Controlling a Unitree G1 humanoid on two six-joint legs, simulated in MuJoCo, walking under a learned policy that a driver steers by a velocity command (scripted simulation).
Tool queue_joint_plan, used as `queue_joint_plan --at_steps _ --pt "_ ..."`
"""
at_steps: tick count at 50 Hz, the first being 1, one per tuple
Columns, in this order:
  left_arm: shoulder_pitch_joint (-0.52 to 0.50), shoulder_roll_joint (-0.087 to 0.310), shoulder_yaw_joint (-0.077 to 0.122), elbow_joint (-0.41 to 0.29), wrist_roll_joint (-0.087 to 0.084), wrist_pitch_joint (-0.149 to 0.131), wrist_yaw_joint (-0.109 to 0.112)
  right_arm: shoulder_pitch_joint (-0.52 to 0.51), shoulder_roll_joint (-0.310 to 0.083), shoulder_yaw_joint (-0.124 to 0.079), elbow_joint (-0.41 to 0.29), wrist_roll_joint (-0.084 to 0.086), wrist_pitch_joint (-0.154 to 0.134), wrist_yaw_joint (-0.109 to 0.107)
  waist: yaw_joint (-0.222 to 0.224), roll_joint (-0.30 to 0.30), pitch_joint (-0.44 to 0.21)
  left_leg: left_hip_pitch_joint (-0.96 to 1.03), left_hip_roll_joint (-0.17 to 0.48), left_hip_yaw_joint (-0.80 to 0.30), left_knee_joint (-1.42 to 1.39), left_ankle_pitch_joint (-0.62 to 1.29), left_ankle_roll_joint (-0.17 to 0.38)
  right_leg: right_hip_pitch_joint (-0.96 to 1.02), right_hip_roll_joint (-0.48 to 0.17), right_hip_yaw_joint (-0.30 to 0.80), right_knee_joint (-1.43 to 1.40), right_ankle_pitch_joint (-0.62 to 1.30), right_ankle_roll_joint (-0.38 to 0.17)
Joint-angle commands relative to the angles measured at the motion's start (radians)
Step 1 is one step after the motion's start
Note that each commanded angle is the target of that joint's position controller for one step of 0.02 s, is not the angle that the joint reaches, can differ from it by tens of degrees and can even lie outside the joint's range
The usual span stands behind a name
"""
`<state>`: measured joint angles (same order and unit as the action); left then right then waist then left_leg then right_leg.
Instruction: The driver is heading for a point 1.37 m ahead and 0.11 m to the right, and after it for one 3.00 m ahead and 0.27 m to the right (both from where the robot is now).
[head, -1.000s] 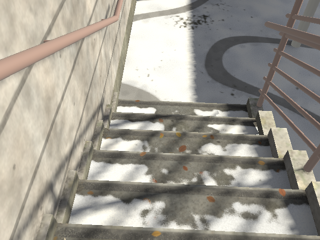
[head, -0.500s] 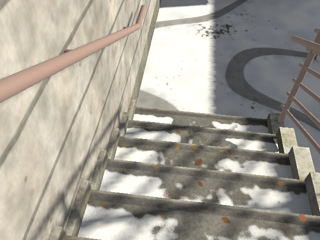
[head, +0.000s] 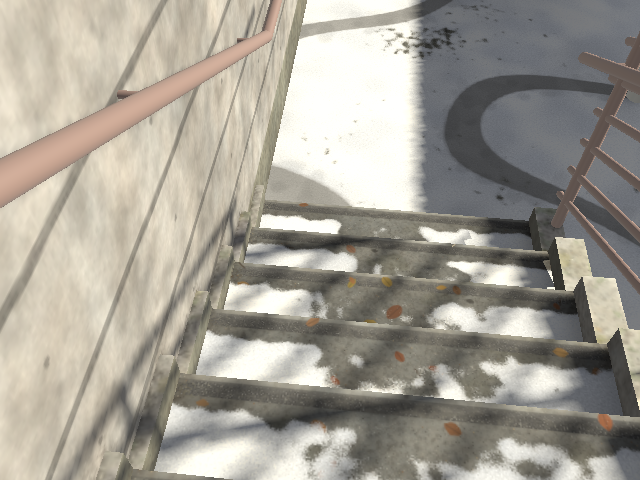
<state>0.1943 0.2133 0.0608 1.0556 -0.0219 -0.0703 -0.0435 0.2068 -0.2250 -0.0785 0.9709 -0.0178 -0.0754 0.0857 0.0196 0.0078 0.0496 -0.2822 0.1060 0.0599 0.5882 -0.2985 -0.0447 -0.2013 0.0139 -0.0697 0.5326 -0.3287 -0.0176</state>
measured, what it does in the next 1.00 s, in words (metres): steps on the spot: right foot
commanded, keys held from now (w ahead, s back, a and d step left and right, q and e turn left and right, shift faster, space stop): no key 0.18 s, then w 0.12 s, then no key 0.70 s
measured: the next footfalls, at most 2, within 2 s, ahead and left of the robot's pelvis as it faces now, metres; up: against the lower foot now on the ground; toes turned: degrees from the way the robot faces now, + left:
right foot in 0.64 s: +0.12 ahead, -0.13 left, +0.00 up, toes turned +0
left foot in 1.84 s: +0.40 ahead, +0.07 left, -0.16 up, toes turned +2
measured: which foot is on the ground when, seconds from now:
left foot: down 0.00-1.00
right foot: down 0.00-0.44, up 0.46-0.62, down 0.64-1.00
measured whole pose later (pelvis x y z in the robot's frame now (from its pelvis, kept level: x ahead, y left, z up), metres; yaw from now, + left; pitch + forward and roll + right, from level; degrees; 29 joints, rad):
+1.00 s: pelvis +0.08 -0.03 +0.00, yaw +1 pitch +1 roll -2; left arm 0.10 0.23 0.04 0.96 -0.02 -0.08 -0.08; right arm 0.30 -0.23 -0.05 0.93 -0.02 -0.03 0.05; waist -0.01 0.04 0.03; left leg -0.20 0.13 0.07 0.63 -0.43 -0.06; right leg -0.28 0.06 -0.04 0.57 -0.29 -0.03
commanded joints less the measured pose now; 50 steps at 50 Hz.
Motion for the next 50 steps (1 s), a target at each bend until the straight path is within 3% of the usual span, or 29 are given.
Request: queue_joint_plan --at_steps 1,9,11,13,15,17,18,19,20,21,22,23,24,25,26,27,29,30,31,32,33,34,35,37,38,39,41,44,50 --pt "0.053 0.083 0.009 -0.009 0.007 -0.002 -0.002 0.031 -0.116 -0.024 -0.044 0.006 -0.006 -0.005 0.004 0.017 -0.041 0.013 -0.019 0.045 -0.078 0.191 0.032 0.020 -0.010 0.004 -0.082 0.267 -0.001" --pt "0.055 0.091 0.004 0.007 0.004 0.000 -0.009 0.060 -0.121 -0.023 -0.051 0.002 0.000 -0.013 0.001 0.005 -0.022 0.020 -0.027 0.055 -0.083 0.142 0.026 0.016 -0.013 0.011 -0.094 0.265 -0.010" --pt "0.079 0.143 0.027 0.010 0.025 0.002 0.001 0.110 -0.186 -0.048 -0.042 -0.016 0.004 -0.030 0.001 0.002 0.015 0.002 -0.026 0.042 -0.115 -0.217 0.062 -0.016 -0.011 0.019 -0.115 -0.056 -0.055" --pt "0.097 0.135 0.037 -0.003 0.054 -0.004 0.022 0.140 -0.209 -0.065 -0.039 -0.050 -0.003 -0.055 0.008 0.013 0.098 -0.064 0.009 -0.036 -0.144 -0.491 0.146 -0.088 -0.051 0.081 -0.117 -0.359 -0.132" --pt "0.189 0.066 0.022 0.013 0.059 -0.021 0.045 0.095 -0.110 -0.044 -0.062 -0.056 -0.017 -0.080 0.048 -0.039 0.087 -0.119 0.004 -0.042 -0.077 -0.419 0.179 -0.001 -0.124 0.186 -0.139 -0.353 -0.212" --pt "0.230 0.079 0.019 -0.003 0.040 -0.040 0.052 -0.023 -0.004 -0.012 -0.119 -0.039 -0.028 -0.084 0.095 -0.153 0.037 -0.206 -0.085 0.044 0.150 -0.190 0.123 0.143 -0.226 0.338 -0.200 -0.054 -0.282" --pt "0.222 0.099 0.015 -0.014 0.033 -0.039 0.047 -0.037 0.009 -0.011 -0.137 -0.033 -0.036 -0.085 0.085 -0.160 0.025 -0.217 -0.099 0.032 0.211 -0.227 0.097 0.146 -0.269 0.382 -0.180 0.134 -0.298" --pt "0.178 0.115 0.013 -0.029 0.018 -0.037 0.051 0.022 -0.015 -0.017 -0.121 -0.035 -0.039 -0.083 0.045 -0.094 0.023 -0.171 -0.092 0.034 0.191 -0.241 0.078 0.111 -0.258 0.337 -0.125 0.213 -0.263" --pt "0.084 0.110 0.004 -0.045 0.010 -0.029 0.042 0.098 -0.025 -0.018 -0.099 -0.030 -0.042 -0.078 -0.019 -0.051 0.030 -0.049 -0.082 0.040 0.099 -0.132 0.065 0.005 -0.214 0.259 -0.055 0.247 -0.208" --pt "0.016 0.098 -0.006 -0.040 0.007 -0.015 0.018 0.197 -0.034 -0.018 -0.068 -0.014 -0.047 -0.064 -0.084 -0.001 0.008 0.131 -0.064 0.026 0.013 0.194 0.075 -0.134 -0.159 0.183 0.050 0.243 -0.153" --pt "-0.022 0.104 0.001 -0.054 -0.003 -0.008 -0.002 0.343 -0.137 -0.048 -0.045 -0.020 -0.055 -0.062 -0.138 0.091 -0.024 0.299 -0.017 -0.060 -0.041 0.503 0.105 -0.290 -0.050 0.055 0.295 0.261 -0.081" --pt "0.018 0.069 0.010 -0.070 0.025 -0.025 -0.009 0.470 -0.237 -0.057 -0.024 -0.042 -0.064 -0.048 -0.121 0.200 -0.148 0.441 0.125 -0.340 -0.077 0.805 0.263 -0.404 0.042 0.032 0.500 -0.169 0.016" --pt "0.040 0.054 0.015 -0.060 0.018 -0.042 0.006 0.557 -0.240 -0.060 -0.007 -0.077 -0.066 -0.028 -0.151 0.160 -0.115 0.504 0.260 -0.458 -0.104 1.053 0.430 -0.536 0.036 0.101 0.669 -0.407 0.049" --pt "-0.002 0.041 0.005 -0.105 0.021 -0.051 0.023 0.498 -0.232 -0.063 0.005 -0.057 -0.068 -0.028 -0.153 0.205 -0.012 0.450 0.365 -0.589 -0.139 0.766 0.515 -0.716 -0.039 0.160 0.738 -0.448 0.080" --pt "-0.050 0.094 0.023 -0.106 0.042 -0.043 0.041 0.423 -0.201 -0.055 0.005 -0.025 -0.054 -0.040 -0.137 0.087 0.039 0.346 0.346 -0.545 -0.168 0.582 0.487 -0.740 -0.098 0.159 0.783 -0.399 0.080" --pt "0.000 0.077 0.023 -0.088 0.059 -0.037 0.050 0.327 -0.108 -0.021 -0.011 0.003 -0.043 -0.042 -0.078 0.006 0.010 0.232 0.296 -0.448 -0.121 0.601 0.420 -0.634 -0.126 0.156 0.735 -0.325 0.090" --pt "0.118 -0.059 -0.022 -0.031 0.073 -0.022 0.030 0.114 0.009 0.031 -0.053 -0.003 -0.031 -0.035 0.062 -0.020 0.001 -0.098 0.130 -0.169 -0.036 0.587 0.220 -0.283 -0.153 0.111 0.427 -0.079 0.105" --pt "0.307 -0.101 -0.043 0.055 0.076 -0.025 -0.014 0.034 0.011 0.057 -0.077 -0.044 -0.027 -0.019 0.143 0.006 -0.004 -0.460 0.015 -0.028 0.045 0.478 0.145 0.094 -0.077 0.034 0.519 0.311 0.099" --pt "0.462 -0.069 -0.029 0.080 0.062 -0.013 -0.053 -0.043 -0.096 0.042 -0.094 -0.031 -0.037 -0.003 0.235 0.050 -0.009 -0.585 -0.064 0.083 0.126 0.500 0.108 0.233 0.008 -0.065 0.460 0.425 0.091" --pt "0.473 0.017 -0.009 0.059 0.055 -0.015 -0.065 -0.016 -0.133 0.035 -0.084 -0.034 -0.043 0.014 0.235 0.017 -0.026 -0.557 -0.075 0.100 0.178 0.515 0.076 0.262 0.026 -0.079 0.362 0.462 0.091" --pt "0.439 0.092 0.006 0.030 0.038 -0.023 -0.049 0.058 -0.150 0.025 -0.066 -0.023 -0.044 0.020 0.177 -0.035 -0.029 -0.439 -0.090 0.102 0.218 0.528 0.052 0.207 0.039 -0.061 0.219 0.673 0.071" --pt "0.164 0.179 -0.010 -0.044 -0.001 -0.031 -0.043 0.315 -0.112 0.006 -0.028 -0.007 -0.030 0.019 -0.066 -0.172 -0.085 -0.123 -0.066 0.094 0.202 0.126 0.030 -0.042 -0.049 0.124 0.031 0.756 -0.034" --pt "-0.014 0.150 -0.027 -0.076 -0.008 -0.029 -0.049 0.334 -0.129 -0.002 -0.019 0.015 -0.007 -0.013 -0.128 -0.120 -0.033 0.006 -0.082 0.122 0.202 0.027 -0.002 -0.196 -0.076 0.178 -0.006 0.685 -0.061" --pt "-0.100 0.116 -0.032 -0.102 -0.011 -0.035 -0.058 0.290 -0.090 -0.004 -0.045 -0.001 0.034 -0.046 -0.122 -0.039 -0.104 0.023 -0.054 0.088 0.166 0.065 -0.029 -0.099 -0.086 0.207 0.002 0.621 -0.073" --pt "-0.075 0.109 -0.026 -0.105 0.001 -0.035 -0.052 0.267 -0.080 -0.001 -0.045 0.007 0.044 -0.042 -0.081 0.009 -0.102 -0.014 -0.043 0.076 0.135 0.060 -0.020 -0.023 -0.068 0.173 0.013 0.596 -0.058" --pt "-0.061 0.101 -0.024 -0.095 -0.012 -0.034 -0.055 0.272 -0.036 0.013 -0.052 0.009 0.051 -0.035 -0.081 -0.013 -0.107 -0.023 -0.029 0.061 0.078 0.100 -0.022 0.008 -0.050 0.155 0.031 0.546 -0.041" --pt "-0.031 0.120 -0.008 -0.087 -0.014 -0.033 -0.048 0.242 -0.074 0.005 -0.045 0.002 0.056 -0.037 -0.056 -0.023 -0.034 -0.027 -0.034 0.073 0.045 0.038 -0.014 -0.022 -0.048 0.165 -0.030 0.449 -0.030" --pt "-0.043 0.108 -0.002 -0.108 0.003 -0.022 -0.037 0.212 -0.068 0.011 -0.053 -0.005 0.050 -0.043 -0.045 -0.018 -0.077 -0.004 -0.026 0.073 0.018 0.132 -0.018 0.045 -0.026 0.131 -0.032 0.470 -0.023" --pt "-0.060 0.111 0.005 -0.137 0.007 -0.010 -0.040 0.200 -0.104 0.014 -0.050 0.002 0.036 -0.030 -0.022 0.002 -0.061 -0.049 -0.010 0.069 -0.033 0.160 -0.005 0.113 -0.004 0.094 -0.052 0.419 -0.015"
